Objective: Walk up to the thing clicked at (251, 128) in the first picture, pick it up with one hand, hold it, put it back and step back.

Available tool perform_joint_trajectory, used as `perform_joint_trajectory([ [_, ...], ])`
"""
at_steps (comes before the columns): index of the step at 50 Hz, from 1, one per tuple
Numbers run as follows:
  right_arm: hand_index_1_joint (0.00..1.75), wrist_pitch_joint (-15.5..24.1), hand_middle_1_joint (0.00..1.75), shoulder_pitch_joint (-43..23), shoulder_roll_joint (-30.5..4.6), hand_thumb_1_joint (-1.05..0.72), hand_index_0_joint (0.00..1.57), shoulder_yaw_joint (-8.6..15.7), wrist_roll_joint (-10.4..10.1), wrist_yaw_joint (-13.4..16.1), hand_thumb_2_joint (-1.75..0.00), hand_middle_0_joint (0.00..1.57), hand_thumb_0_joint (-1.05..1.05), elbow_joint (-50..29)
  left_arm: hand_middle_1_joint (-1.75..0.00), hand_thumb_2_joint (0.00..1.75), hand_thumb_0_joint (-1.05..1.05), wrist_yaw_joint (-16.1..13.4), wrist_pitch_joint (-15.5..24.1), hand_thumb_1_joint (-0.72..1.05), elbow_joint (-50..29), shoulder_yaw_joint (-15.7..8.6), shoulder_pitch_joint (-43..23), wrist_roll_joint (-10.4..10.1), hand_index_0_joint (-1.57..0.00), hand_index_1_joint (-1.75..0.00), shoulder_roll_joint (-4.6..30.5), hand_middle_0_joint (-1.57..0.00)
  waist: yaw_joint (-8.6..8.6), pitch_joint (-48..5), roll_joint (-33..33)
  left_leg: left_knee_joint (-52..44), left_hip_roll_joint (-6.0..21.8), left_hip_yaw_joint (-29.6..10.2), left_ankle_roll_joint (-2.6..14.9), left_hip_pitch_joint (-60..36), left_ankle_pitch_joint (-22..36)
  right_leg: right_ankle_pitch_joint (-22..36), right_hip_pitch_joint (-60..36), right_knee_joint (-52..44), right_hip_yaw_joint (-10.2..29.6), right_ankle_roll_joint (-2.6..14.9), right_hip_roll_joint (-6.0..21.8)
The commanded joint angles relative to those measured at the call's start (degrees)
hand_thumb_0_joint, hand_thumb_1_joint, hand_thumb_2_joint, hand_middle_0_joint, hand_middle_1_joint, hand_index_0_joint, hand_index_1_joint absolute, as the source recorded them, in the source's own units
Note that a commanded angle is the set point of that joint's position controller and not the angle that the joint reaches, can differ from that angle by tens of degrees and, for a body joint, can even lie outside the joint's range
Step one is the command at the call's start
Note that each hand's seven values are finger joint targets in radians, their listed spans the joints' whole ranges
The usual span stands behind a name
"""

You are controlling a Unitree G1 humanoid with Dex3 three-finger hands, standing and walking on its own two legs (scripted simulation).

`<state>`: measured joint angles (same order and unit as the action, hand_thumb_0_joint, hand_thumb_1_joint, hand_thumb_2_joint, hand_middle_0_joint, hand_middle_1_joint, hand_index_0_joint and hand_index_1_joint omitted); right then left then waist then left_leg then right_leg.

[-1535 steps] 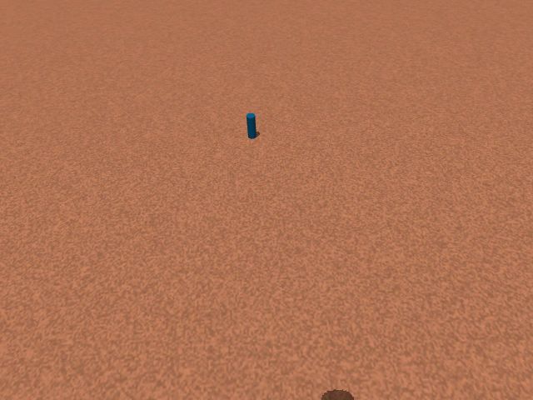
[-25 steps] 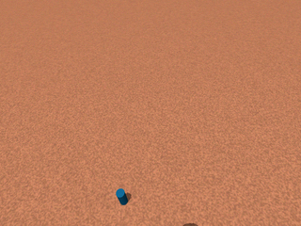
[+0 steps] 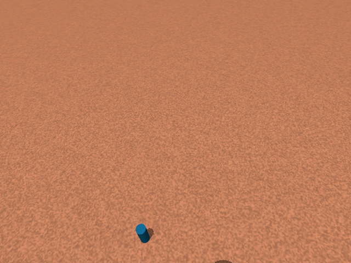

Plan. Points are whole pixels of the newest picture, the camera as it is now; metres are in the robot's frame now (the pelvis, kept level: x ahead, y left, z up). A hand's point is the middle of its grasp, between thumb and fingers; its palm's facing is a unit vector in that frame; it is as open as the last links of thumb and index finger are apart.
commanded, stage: stand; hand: left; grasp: from the side
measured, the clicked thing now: (143, 233) +0.40 +0.23 -0.71
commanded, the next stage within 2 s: step back in 0.42 s
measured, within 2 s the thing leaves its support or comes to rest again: neither
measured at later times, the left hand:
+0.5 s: hand out of the picture +0.08 +0.25 -0.16, palm faces +0.01 -0.94 -0.35, open 7.4 cm
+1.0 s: hand out of the picture +0.05 +0.30 -0.18, palm faces -0.10 -0.93 -0.36, open 7.4 cm
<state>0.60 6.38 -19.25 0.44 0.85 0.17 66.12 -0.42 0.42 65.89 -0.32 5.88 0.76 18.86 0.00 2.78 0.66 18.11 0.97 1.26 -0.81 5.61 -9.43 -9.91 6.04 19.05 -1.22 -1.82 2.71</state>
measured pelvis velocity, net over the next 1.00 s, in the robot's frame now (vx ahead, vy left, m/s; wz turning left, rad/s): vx -0.08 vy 0.04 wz -0.05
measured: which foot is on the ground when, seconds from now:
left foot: down 0.00-0.58, up 0.60-0.70, down 0.72-1.00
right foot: down 0.00-0.72, up 0.74-1.00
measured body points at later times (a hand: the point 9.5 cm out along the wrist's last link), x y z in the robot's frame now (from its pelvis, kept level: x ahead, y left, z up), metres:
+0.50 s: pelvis +0.00 -0.01 +0.00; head +0.02 -0.01 +0.45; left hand +0.08 +0.30 -0.13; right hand +0.07 -0.31 -0.14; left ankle +0.01 +0.13 -0.75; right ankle +0.01 -0.14 -0.75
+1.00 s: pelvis -0.08 +0.04 -0.02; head +0.00 +0.06 +0.42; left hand +0.06 +0.34 -0.16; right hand -0.02 -0.27 -0.13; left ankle -0.05 +0.13 -0.75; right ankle -0.11 -0.10 -0.69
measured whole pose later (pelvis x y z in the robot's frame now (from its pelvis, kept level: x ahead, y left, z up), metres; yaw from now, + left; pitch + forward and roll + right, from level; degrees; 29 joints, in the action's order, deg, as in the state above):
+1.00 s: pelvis -0.08 +0.04 -0.02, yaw -3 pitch -1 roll -1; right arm -1.5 8.3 -19.7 3.3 1.2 1.3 52.3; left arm -1.5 -3.7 50.9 -3.1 4.6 0.7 22.2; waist 1.4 11.6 -2.4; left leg 32.9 -1.1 2.8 3.6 16.7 -15.6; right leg -27.0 23.9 59.3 8.2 -0.1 -5.2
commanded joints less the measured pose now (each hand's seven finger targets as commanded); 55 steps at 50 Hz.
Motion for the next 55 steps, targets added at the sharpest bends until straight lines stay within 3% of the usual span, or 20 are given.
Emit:
perform_joint_trajectory([
  [1, 0.30, 0.98, 0.30, -2.05, -11.67, -0.90, 0.20, 2.05, 0.15, 0.69, -0.90, 0.20, 0.00, -2.84, -0.30, 0.90, 0.00, -0.48, 1.22, 0.90, -3.01, -2.15, -2.37, -0.01, -0.20, -0.30, 11.90, -0.20, 0.08, -3.53, -0.89, -3.02, 6.55, -5.02, 1.28, -0.13, 5.73, 6.50, -0.35, -2.99, 4.78, 2.04, 5.40],
  [6, 0.30, 0.83, 0.30, -2.95, -11.75, -0.90, 0.20, 2.30, 0.15, 0.49, -0.90, 0.20, 0.00, -3.28, -0.30, 0.90, 0.00, -0.48, 1.25, 0.90, -2.99, -2.18, -2.03, 0.16, -0.20, -0.30, 12.06, -0.20, 0.01, -2.58, -1.36, -3.46, 6.41, -5.15, 1.33, -0.35, 3.56, 3.70, 1.18, -3.78, 4.46, 2.05, 4.97],
  [20, 0.30, 0.93, 0.30, -2.57, -11.94, -0.90, 0.20, 2.15, -0.01, 0.46, -0.90, 0.20, 0.00, -3.30, -0.30, 0.90, 0.00, -0.44, 1.42, 0.90, -3.48, -2.20, -1.77, -0.05, -0.20, -0.30, 12.27, -0.20, 0.10, -4.13, -0.38, -2.87, 6.69, -4.77, 1.22, -0.94, 7.15, 8.35, -0.71, -3.14, 4.73, 2.36, 5.31],
  [21, 0.30, -0.24, 0.30, -4.11, -14.81, -0.90, 0.20, 3.31, -0.67, 0.17, -0.90, 0.20, 0.00, -4.59, -0.30, 0.90, 0.00, -0.56, 0.82, 0.90, -4.96, -4.82, -1.86, -1.42, -0.20, -0.30, 16.76, -0.20, -0.22, 1.80, -1.98, 3.52, 5.76, -5.51, 2.84, 3.31, 14.61, 17.55, 4.14, 1.25, 5.62, 3.00, 4.61],
  [25, 0.30, -1.26, 0.30, -1.94, -14.16, -0.90, 0.20, 4.02, -1.29, -0.03, -0.90, 0.20, 0.00, -7.21, -0.30, 0.90, 0.00, -0.91, 0.15, 0.90, -8.13, -5.31, -0.75, -1.18, -0.20, -0.30, 16.31, -0.20, 0.61, -5.02, -3.34, 10.26, 4.63, -3.18, 3.81, 2.26, 15.19, 20.04, 3.44, 3.76, 6.51, 6.02, 6.11],
  [28, 0.30, -2.23, 0.30, -0.60, -13.11, -0.90, 0.20, 4.36, -1.21, -0.21, -0.90, 0.20, 0.00, -8.46, -0.30, 0.90, 0.00, -0.87, -0.50, 0.90, -10.84, -5.95, -2.93, -0.66, -0.20, -0.30, 17.74, -0.20, 0.73, -6.93, -6.70, 18.68, 0.05, -0.74, 2.74, 3.95, 3.94, 18.45, 5.81, 2.07, 11.70, 10.67, 11.21],
  [30, 0.30, -3.13, 0.30, 1.11, -12.55, -0.90, 0.20, 4.76, -0.82, -0.54, -0.90, 0.20, 0.00, -9.39, -0.30, 0.90, 0.00, -0.95, -0.85, 0.90, -13.43, -6.32, -5.42, 0.28, -0.20, -0.30, 18.91, -0.20, 0.78, -6.28, -11.40, 28.16, -3.05, -0.56, 2.81, 5.89, -15.30, 17.61, 9.57, 1.29, 15.58, 14.97, 16.12],
  [31, 0.30, -3.40, 0.30, 2.06, -12.51, -0.90, 0.20, 4.77, -0.73, -0.85, -0.90, 0.20, 0.00, -10.24, -0.30, 0.90, 0.00, -0.90, -1.00, 0.90, -14.51, -6.52, -5.89, 0.86, -0.20, -0.30, 19.04, -0.20, 0.97, -6.18, -12.42, 29.60, -2.94, -1.87, 3.35, 7.31, -19.25, 17.15, 9.84, 2.12, 15.63, 15.66, 16.81],
  [33, 0.30, -3.32, 0.30, 6.34, -12.68, -0.90, 0.20, 5.29, -0.91, -1.09, -0.90, 0.20, 0.00, -10.39, -0.30, 0.90, 0.00, -0.96, -1.34, 0.90, -16.41, -6.42, -10.10, 0.89, -0.20, -0.30, 18.88, -0.20, 3.46, -6.19, -13.75, 27.92, -1.08, -3.76, 4.07, 5.12, -16.46, 16.02, 12.87, 5.54, 12.28, 13.65, 15.38],
  [34, 0.30, -2.92, 0.30, 7.00, -12.88, -0.90, 0.20, 5.44, -0.94, -1.01, -0.90, 0.20, 0.00, -10.34, -0.30, 0.90, 0.00, -1.02, -1.65, 0.90, -16.85, -5.97, -10.12, 0.71, -0.20, -0.30, 17.68, -0.20, 3.82, -5.93, -12.08, 19.89, -0.25, -3.43, 4.05, 5.57, -9.09, 14.93, 11.19, 9.85, 10.07, 10.99, 12.39],
  [35, 0.30, -2.33, 0.30, 5.85, -14.95, -0.90, 0.20, 5.73, -0.39, -0.71, -0.90, 0.20, 0.00, -11.00, -0.30, 0.90, 0.00, -0.90, -2.12, 0.90, -17.31, -5.39, -9.15, 0.21, -0.20, -0.30, 15.50, -0.20, 3.36, -4.50, -2.83, 9.52, 4.55, -7.84, 4.25, 7.91, 8.16, 9.31, 10.95, 17.43, 4.91, 7.16, 5.59],
  [36, 0.30, -1.78, 0.30, 3.57, -19.05, -0.90, 0.20, 6.79, 0.39, -0.38, -0.90, 0.20, 0.00, -12.11, -0.30, 0.90, 0.00, -1.18, -2.49, 0.90, -17.82, -4.70, -7.56, -0.47, -0.20, -0.30, 12.45, -0.20, 2.43, -3.51, 8.60, 2.71, 12.06, -19.09, 5.78, 5.39, 22.34, -3.21, 16.80, 26.96, 2.76, 3.88, -4.57],
  [37, 0.30, -1.31, 0.30, 4.79, -20.74, -0.90, 0.20, 7.29, 1.06, 0.07, -0.90, 0.20, 0.00, -12.46, -0.30, 0.90, 0.00, -1.67, -3.03, 0.90, -17.61, -4.85, -6.65, -0.33, -0.20, -0.30, 11.93, -0.20, 2.33, -3.99, 9.78, 2.47, 15.63, -24.27, 7.93, 0.25, 29.37, -22.68, 22.74, 32.45, 7.56, 3.81, -8.87],
  [38, 0.30, -1.14, 0.30, 3.78, -19.53, -0.90, 0.20, 7.04, 1.45, 0.29, -0.90, 0.20, 0.00, -12.82, -0.30, 0.90, 0.00, -1.83, -3.56, 0.90, -16.99, -4.80, -3.34, -0.24, -0.20, -0.30, 12.62, -0.20, 0.51, -4.41, 5.01, 5.14, 15.42, -20.04, 8.69, 0.30, 34.24, -24.78, 22.35, 38.54, 10.53, 3.82, -7.95],
  [40, 0.30, -1.30, 0.30, 0.91, -19.97, -0.90, 0.20, 7.30, 1.22, 0.84, -0.90, 0.20, 0.00, -15.36, -0.30, 0.90, 0.00, -2.35, -3.56, 0.90, -16.77, -4.86, -2.57, -0.11, -0.20, -0.30, 12.79, -0.20, 1.31, -4.50, 9.56, 4.17, 16.47, -21.25, 8.49, 3.05, 32.11, -23.78, 22.56, 43.49, 13.36, 3.89, -8.81],
  [42, 0.30, -0.94, 0.30, -2.14, -16.93, -0.90, 0.20, 6.71, 1.36, 1.51, -0.90, 0.20, 0.00, -16.71, -0.30, 0.90, 0.00, -2.12, -3.72, 0.90, -16.28, -5.00, -0.86, -0.69, -0.20, -0.30, 13.63, -0.20, -0.38, -5.32, 8.76, 7.53, 11.50, -14.48, 7.79, 0.48, 31.51, -18.25, 23.52, 46.63, 13.71, 3.64, -8.28],
  [44, 0.30, -0.77, 0.30, -1.41, -15.22, -0.90, 0.20, 6.16, 0.81, 1.95, -0.90, 0.20, 0.00, -17.63, -0.30, 0.90, 0.00, -1.90, -3.46, 0.90, -17.09, -5.35, 1.32, -0.20, -0.20, -0.30, 13.54, -0.20, -1.13, -7.14, 7.59, 9.91, 11.05, -12.84, 9.08, -4.95, 32.05, -16.02, 25.56, 47.29, 12.10, 3.00, -8.22],
  [46, 0.30, -0.74, 0.30, 2.44, -14.69, -0.90, 0.20, 6.50, 0.58, 2.27, -0.90, 0.20, 0.00, -17.34, -0.30, 0.90, 0.00, -1.67, -2.95, 0.90, -18.16, -5.60, 0.90, 0.23, -0.20, -0.30, 13.31, -0.20, 0.50, -7.99, 6.44, 10.77, 11.37, -13.02, 9.38, -8.84, 32.54, -16.03, 25.53, 43.31, 11.19, 1.74, -7.80],
  [50, 0.30, -0.97, 0.30, 4.84, -15.51, -0.90, 0.20, 6.75, 0.43, 2.29, -0.90, 0.20, 0.00, -18.25, -0.30, 0.90, 0.00, -1.46, -2.29, 0.90, -20.31, -5.99, -0.67, 0.30, -0.20, -0.30, 13.18, -0.20, 2.72, -6.66, 5.06, 11.40, 14.02, -14.39, 13.87, -8.33, 30.55, -18.74, 22.81, 34.82, 9.07, 0.81, -5.94],
  [55, 0.30, -1.55, 0.30, 1.00, -17.07, -0.90, 0.20, 6.77, 0.18, 1.71, -0.90, 0.20, 0.00, -19.83, -0.30, 0.90, 0.00, -0.75, -1.85, 0.90, -18.85, -6.60, 4.45, 0.77, -0.20, -0.30, 12.42, -0.20, 0.42, -6.70, 6.67, 12.62, 13.78, -13.43, 12.22, 1.76, 17.14, -12.68, 10.52, 17.54, 3.99, 2.53, -4.02],
])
